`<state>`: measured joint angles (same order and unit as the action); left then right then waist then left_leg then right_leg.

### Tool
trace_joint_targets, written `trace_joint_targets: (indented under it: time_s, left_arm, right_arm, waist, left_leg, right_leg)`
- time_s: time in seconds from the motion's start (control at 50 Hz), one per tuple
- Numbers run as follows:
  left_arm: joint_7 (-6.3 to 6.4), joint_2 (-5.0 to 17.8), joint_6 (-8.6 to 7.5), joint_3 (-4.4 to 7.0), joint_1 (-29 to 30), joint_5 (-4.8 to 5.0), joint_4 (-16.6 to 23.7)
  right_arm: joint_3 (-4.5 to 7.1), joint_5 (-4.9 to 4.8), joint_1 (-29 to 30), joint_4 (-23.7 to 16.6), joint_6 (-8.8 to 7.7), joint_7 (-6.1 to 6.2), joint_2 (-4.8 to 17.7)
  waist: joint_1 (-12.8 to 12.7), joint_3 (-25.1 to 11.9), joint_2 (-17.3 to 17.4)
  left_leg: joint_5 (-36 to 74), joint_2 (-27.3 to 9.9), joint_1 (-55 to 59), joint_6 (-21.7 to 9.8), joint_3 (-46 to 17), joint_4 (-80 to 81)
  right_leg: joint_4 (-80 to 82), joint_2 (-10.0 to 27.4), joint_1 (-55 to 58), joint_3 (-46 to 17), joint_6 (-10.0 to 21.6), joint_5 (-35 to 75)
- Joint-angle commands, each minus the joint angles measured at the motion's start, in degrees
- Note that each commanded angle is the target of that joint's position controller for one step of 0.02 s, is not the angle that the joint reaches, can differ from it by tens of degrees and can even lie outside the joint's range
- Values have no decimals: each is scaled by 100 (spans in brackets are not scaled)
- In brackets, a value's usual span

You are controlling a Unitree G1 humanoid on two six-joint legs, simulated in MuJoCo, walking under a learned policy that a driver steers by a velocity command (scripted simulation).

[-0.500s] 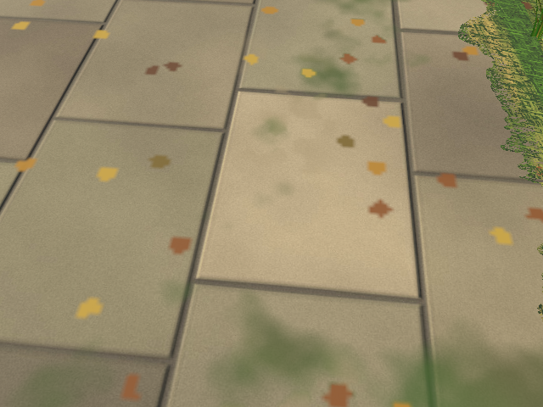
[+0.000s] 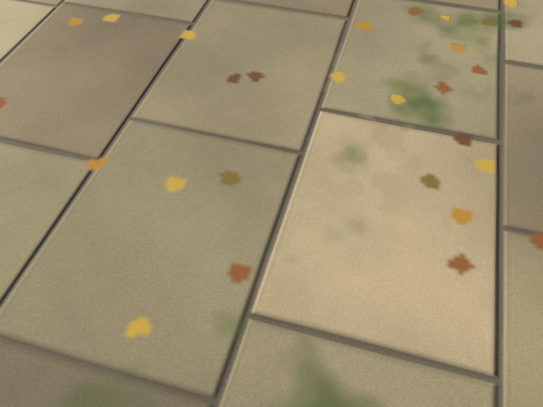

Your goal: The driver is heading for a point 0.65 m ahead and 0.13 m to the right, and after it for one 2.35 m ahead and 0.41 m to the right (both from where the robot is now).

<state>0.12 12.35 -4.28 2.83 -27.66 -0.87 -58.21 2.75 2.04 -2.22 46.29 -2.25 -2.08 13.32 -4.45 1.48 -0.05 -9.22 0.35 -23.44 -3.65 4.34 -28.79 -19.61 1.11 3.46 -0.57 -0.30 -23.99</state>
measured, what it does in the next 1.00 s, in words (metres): walks ahead, turning right: right foot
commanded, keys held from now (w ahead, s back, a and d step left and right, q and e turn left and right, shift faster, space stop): w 0.12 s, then w+e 0.88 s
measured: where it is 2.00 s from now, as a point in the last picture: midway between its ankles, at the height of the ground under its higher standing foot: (381, 224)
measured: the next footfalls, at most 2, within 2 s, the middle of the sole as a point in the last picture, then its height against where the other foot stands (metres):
right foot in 0.52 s outside the picture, level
left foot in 1.06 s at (318, 288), level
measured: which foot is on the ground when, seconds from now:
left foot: down 0.00-0.50, up 0.52-1.00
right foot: down 0.00-0.02, up 0.04-0.50, down 0.52-1.00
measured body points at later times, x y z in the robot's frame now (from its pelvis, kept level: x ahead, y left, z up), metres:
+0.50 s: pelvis +0.27 +0.01 -0.01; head +0.31 -0.01 +0.44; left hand +0.48 +0.20 -0.12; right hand +0.18 -0.23 -0.16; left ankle +0.09 +0.10 -0.72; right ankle +0.40 -0.07 -0.72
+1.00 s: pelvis +0.55 -0.05 +0.00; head +0.59 -0.07 +0.45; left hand +0.63 +0.23 -0.12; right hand +0.67 -0.35 -0.09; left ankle +0.75 +0.01 -0.70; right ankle +0.39 -0.06 -0.73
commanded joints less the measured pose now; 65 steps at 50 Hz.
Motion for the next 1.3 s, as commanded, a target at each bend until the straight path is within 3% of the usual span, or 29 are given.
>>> trace_joint_targets:
  time_s: [0.02,0.04,0.06,0.08,0.12,0.22,0.3,0.4,0.46,0.5,0.52,0.54,0.56,0.58,0.6,0.64,0.68,0.74,0.94,1.0,1.04,1.06,1.08,1.1,1.12,1.14,1.16,1.22,1.3]
  left_arm:
    - [-34,285,-60,-28,127,185,610]
    - [-5,655,-51,104,152,54,554]
    - [-18,767,-28,159,466,2,603]
    - [-82,633,-64,121,671,-2,624]
    - [-146,480,21,113,647,-98,567]
    - [-265,364,219,116,1091,-80,667]
    - [-303,262,204,48,1952,-68,988]
    - [-355,196,184,-63,2795,-81,1368]
    - [-293,390,196,10,2323,-102,1298]
    - [-253,659,163,148,1180,-131,979]
    - [-193,959,144,286,368,-207,765]
    - [-112,1623,173,472,205,-245,810]
    - [-121,1631,246,478,202,-36,854]
    - [-77,1480,274,445,607,36,841]
    - [-62,1180,267,372,931,53,875]
    - [-34,893,205,281,1269,95,910]
    - [-40,916,82,263,1203,104,888]
    - [-36,1103,33,303,931,99,860]
    - [43,1198,118,322,-22,6,864]
    - [99,1375,103,360,386,-22,1028]
    - [38,1332,22,323,489,9,996]
    - [-6,961,-33,205,334,40,1079]
    - [-39,488,-25,131,-619,219,1086]
    - [4,917,10,149,-466,-5,958]
    - [-29,980,21,162,170,-71,1062]
    - [-65,941,4,130,643,-117,1191]
    - [-101,911,20,125,855,-159,1285]
    - [-166,748,113,45,886,-239,1377]
    - [-199,589,143,-92,1752,-204,1708]
  right_arm:
    - [435,173,-2688,356,-167,226,1505]
    - [434,18,-2624,447,-121,196,1521]
    - [336,-39,-1953,360,-98,166,1211]
    - [232,-57,-1492,273,-126,133,823]
    - [113,-96,-1173,302,-199,142,487]
    - [96,-96,-1713,619,-397,205,519]
    - [20,-92,-1879,733,-435,221,403]
    - [3,-108,-2269,961,-441,339,546]
    - [45,-71,-2233,1003,-359,433,786]
    - [88,-33,-2154,943,-237,446,933]
    - [93,-61,-2034,826,-221,414,961]
    - [-18,-138,-2460,531,-252,294,330]
    - [46,-143,-2001,310,-306,241,623]
    - [49,-115,-1366,122,-380,208,694]
    - [35,-136,-1289,71,-445,196,691]
    - [30,2,-1477,129,-294,220,596]
    - [6,91,-1570,87,-83,191,478]
    - [9,90,-1013,-157,22,137,478]
    - [-82,-23,838,-938,-58,63,572]
    - [-29,-62,235,-865,-140,101,800]
    - [89,-23,-1203,-407,-243,207,1030]
    - [162,93,-2070,-326,-291,296,1334]
    - [327,174,-2327,-199,-227,295,1951]
    - [289,-8,-1993,-188,-149,218,1527]
    - [191,-80,-1439,-298,-142,184,1069]
    - [125,-73,-1203,-287,-159,148,819]
    - [89,-72,-1211,-217,-182,146,745]
    - [79,-154,-1577,60,-273,115,753]
    - [154,-192,-1924,230,-233,158,920]
  waist:
    - [1344,-1628,1185]
    - [1210,-1593,1193]
    - [893,-719,675]
    - [746,-243,378]
    - [428,129,476]
    - [364,323,391]
    - [452,488,357]
    - [621,568,290]
    - [343,105,523]
    - [-130,-564,593]
    - [-544,-968,337]
    - [-161,-1624,-981]
    - [-240,-1981,-744]
    - [-143,-994,-227]
    - [78,-452,74]
    - [529,-8,330]
    - [670,-81,94]
    - [557,27,-58]
    - [-140,117,-392]
    - [274,-7,-507]
    - [897,-733,-204]
    - [1177,-1458,227]
    - [746,-2046,1759]
    - [653,-1544,1055]
    - [575,-634,421]
    - [555,-301,101]
    - [475,-153,253]
    - [327,-273,570]
    - [440,2,536]
  left_leg:
    - [-1818,-1989,4531,-849,-2856,892]
    - [-1865,-2441,4062,-1078,-4322,1595]
    - [-1939,-2175,3344,-978,-3493,1532]
    - [-1395,-1887,2593,-883,-2827,1691]
    - [-539,-1323,1828,-610,-1871,1998]
    - [1010,-1254,1840,-617,-811,2256]
    - [1844,-1089,1870,-477,-88,2266]
    - [3097,-1268,2491,-334,376,2099]
    - [5632,-1384,3161,-211,632,904]
    - [5752,-1411,2971,-204,716,-953]
    - [4431,-1267,2016,-115,788,-2458]
    - [-428,-418,-236,144,734,-4720]
    - [-2172,315,-1505,191,-385,-5771]
    - [-1450,-177,-2085,123,-764,-5534]
    - [-963,-411,-1865,124,-702,-4952]
    - [-823,-634,-1068,295,-680,-4224]
    - [-922,-681,-742,474,-617,-3783]
    - [-308,-690,-1044,661,-434,-3016]
    - [688,-238,-1566,587,-451,-828]
    - [265,-29,-289,358,-533,-159]
    - [362,65,1532,53,-334,278]
    - [-609,-1009,2776,-245,-1465,378]
    - [-870,-2430,4088,-1132,-4406,961]
    - [-1640,-2315,3590,-1221,-5156,1343]
    - [-1630,-2031,2770,-1137,-4169,1391]
    - [-924,-1708,2242,-1018,-3411,1438]
    - [-150,-1421,1978,-909,-2908,1481]
    - [1534,-1048,1755,-936,-2316,1499]
    - [1203,-904,1402,-1053,-2060,1831]
  right_leg:
    - [-3891,11,-3344,457,347,1545]
    - [-4809,-317,-3927,-58,449,-463]
    - [-5136,102,-4176,-279,569,-47]
    - [-4930,303,-4076,-264,582,445]
    - [-4459,527,-3700,-136,501,846]
    - [-4208,449,-4158,-138,330,1405]
    - [-3086,286,-4295,44,307,2259]
    - [-1695,80,-3827,670,557,2527]
    - [-1544,-403,-3163,989,901,1732]
    - [-1223,-712,-1873,930,1205,1342]
    - [-863,-384,-584,329,1486,1204]
    - [-953,1416,1328,-2299,2304,1492]
    - [40,1916,1748,-4414,2785,1262]
    - [307,1707,1041,-3451,2467,1111]
    - [480,1538,168,-2850,2183,1525]
    - [682,1017,-1074,-1956,1839,2651]
    - [686,767,-1430,-1589,1829,3320]
    - [816,461,-1520,-1360,1659,3287]
    - [275,530,-177,-1901,1336,3877]
    - [-190,576,-419,-2045,1041,4473]
    - [-1679,230,-621,-1564,810,5250]
    - [-3144,-62,-1295,-1257,695,3843]
    - [-4890,-1130,-3031,-670,412,-211]
    - [-5417,-803,-3694,-837,501,-447]
    - [-5401,-514,-3841,-776,493,99]
    - [-5078,-292,-3791,-641,473,434]
    - [-4773,-104,-3717,-499,429,546]
    - [-4258,13,-3415,-241,202,541]
    - [-3121,155,-3627,16,-85,904]
Keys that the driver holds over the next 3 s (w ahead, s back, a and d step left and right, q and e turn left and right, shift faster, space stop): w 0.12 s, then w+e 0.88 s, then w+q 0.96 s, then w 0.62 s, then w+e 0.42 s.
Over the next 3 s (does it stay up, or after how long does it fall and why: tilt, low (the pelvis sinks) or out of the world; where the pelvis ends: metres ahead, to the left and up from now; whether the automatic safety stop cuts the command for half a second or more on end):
stays up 1.57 -0.23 0.02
